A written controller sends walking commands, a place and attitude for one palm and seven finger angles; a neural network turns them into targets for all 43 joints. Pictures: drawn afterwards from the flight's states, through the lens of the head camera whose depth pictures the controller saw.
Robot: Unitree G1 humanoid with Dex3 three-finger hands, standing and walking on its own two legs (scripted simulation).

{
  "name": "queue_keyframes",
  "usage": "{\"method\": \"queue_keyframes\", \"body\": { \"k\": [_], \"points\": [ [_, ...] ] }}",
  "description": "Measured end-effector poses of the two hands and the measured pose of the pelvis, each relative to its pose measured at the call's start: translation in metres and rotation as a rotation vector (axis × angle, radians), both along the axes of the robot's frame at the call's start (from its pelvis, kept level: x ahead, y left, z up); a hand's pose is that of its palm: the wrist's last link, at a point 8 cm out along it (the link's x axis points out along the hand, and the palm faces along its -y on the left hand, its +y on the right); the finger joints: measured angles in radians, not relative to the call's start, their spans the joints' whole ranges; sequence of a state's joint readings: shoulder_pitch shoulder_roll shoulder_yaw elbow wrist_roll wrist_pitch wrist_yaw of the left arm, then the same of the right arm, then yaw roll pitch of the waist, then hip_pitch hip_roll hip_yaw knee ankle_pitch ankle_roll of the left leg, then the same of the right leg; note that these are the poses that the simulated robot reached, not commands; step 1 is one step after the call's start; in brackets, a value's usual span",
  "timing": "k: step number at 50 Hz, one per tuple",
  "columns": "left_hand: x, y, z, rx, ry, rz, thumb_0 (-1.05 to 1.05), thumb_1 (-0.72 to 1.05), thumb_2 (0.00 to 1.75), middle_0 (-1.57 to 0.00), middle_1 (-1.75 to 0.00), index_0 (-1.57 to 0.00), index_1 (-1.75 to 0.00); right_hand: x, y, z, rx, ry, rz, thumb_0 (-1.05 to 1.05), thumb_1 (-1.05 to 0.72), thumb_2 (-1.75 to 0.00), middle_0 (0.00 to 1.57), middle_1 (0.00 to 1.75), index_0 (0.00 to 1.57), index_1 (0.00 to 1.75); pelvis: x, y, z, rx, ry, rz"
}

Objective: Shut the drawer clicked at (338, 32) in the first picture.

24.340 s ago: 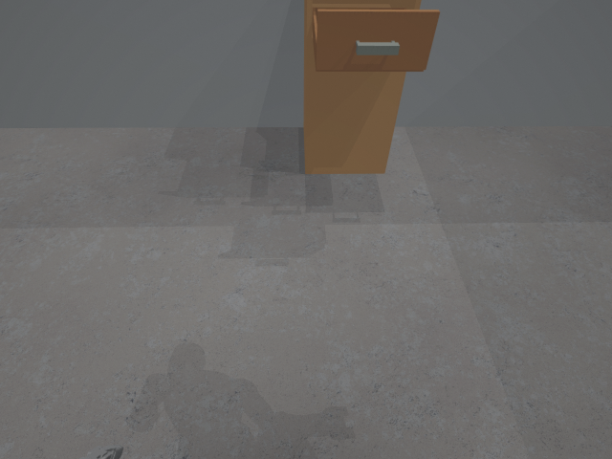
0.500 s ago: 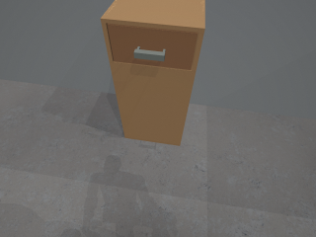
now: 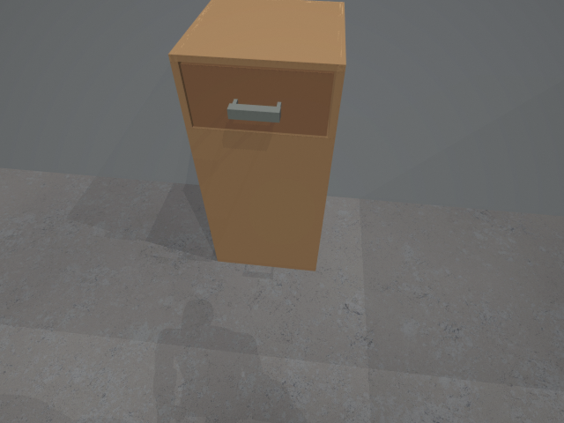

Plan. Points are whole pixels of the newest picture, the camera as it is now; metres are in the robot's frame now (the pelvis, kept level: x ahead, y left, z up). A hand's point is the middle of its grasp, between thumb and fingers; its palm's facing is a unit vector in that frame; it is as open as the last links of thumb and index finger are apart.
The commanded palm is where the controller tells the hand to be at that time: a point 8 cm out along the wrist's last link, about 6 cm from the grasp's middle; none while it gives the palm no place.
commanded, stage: let the arm hang, fingers relaxed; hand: left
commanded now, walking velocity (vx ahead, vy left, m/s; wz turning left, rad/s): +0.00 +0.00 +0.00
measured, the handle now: (255, 108) +0.82 +0.11 +0.01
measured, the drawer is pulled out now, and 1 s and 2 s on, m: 0.00 0.00 0.00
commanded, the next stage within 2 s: look to check the result in 0.12 s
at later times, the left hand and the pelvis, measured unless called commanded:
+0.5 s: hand out of the picture -0.01 +0.17 -0.17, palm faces +0.04 -0.98 -0.19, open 7.4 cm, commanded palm none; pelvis +0.01 -0.01 +0.00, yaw +0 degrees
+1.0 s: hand out of the picture +0.03 +0.17 -0.17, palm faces +0.02 -0.97 -0.22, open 7.4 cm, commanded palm none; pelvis +0.01 -0.01 +0.00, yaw +0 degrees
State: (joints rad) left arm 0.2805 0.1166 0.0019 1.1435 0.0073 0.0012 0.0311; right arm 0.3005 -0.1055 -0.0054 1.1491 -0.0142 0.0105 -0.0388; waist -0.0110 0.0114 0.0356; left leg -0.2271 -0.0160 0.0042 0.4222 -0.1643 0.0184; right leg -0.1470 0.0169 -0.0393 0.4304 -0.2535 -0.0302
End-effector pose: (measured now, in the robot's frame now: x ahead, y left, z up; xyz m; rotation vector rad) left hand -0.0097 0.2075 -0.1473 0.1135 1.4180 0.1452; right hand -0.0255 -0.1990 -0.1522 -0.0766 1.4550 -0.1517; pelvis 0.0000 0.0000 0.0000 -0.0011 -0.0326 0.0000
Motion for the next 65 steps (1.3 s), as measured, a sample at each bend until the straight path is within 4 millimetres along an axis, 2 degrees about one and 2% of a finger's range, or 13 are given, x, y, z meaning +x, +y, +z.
{"method": "queue_keyframes", "body": {
  "k": [11, 21, 40, 50, 65],
  "points": [
    [-0.005, 0.005, 0.002, 0.017, 0.017, 0.01, 0.0, 0.91, 0.9, -0.2, -0.3, -0.2, -0.3, -0.004, -0.006, 0.001, -0.011, 0.02, -0.002, 0.0, -0.91, -0.9, 0.2, 0.3, 0.2, 0.3, 0.001, -0.002, 0.0, 0.001, 0.004, 0.001],
    [-0.008, 0.006, 0.004, 0.024, 0.041, 0.012, 0.0, 0.9, 0.9, -0.19, -0.3, -0.2, -0.3, 0.009, -0.018, 0.001, -0.028, 0.007, 0.012, 0.0, -0.91, -0.9, 0.2, 0.3, 0.2, 0.3, 0.004, -0.004, 0.001, 0.001, 0.006, 0.002],
    [0.027, 0.01, 0.006, 0.042, -0.027, -0.01, 0.0, 0.9, 0.9, -0.2, -0.3, -0.2, -0.3, 0.048, -0.037, 0.005, -0.061, -0.066, 0.042, 0.0, -0.91, -0.9, 0.2, 0.3, 0.2, 0.3, 0.011, -0.01, 0.002, 0.002, 0.002, 0.002],
    [0.038, 0.015, 0.01, 0.06, -0.045, -0.02, 0.0, 0.9, 0.9, -0.2, -0.3, -0.2, -0.3, 0.051, -0.043, 0.006, -0.066, -0.065, 0.044, 0.0, -0.91, -0.9, 0.2, 0.3, 0.2, 0.3, 0.015, -0.012, 0.003, 0.004, 0.002, 0.0],
    [0.04, 0.015, 0.011, 0.069, -0.031, -0.02, 0.0, 0.9, 0.9, -0.2, -0.3, -0.2, -0.3, 0.05, -0.05, 0.006, -0.07, -0.042, 0.045, 0.01, -0.91, -0.9, 0.2, 0.3, 0.2, 0.3, 0.019, -0.016, 0.003, 0.006, 0.005, 0.0]
  ]
}}
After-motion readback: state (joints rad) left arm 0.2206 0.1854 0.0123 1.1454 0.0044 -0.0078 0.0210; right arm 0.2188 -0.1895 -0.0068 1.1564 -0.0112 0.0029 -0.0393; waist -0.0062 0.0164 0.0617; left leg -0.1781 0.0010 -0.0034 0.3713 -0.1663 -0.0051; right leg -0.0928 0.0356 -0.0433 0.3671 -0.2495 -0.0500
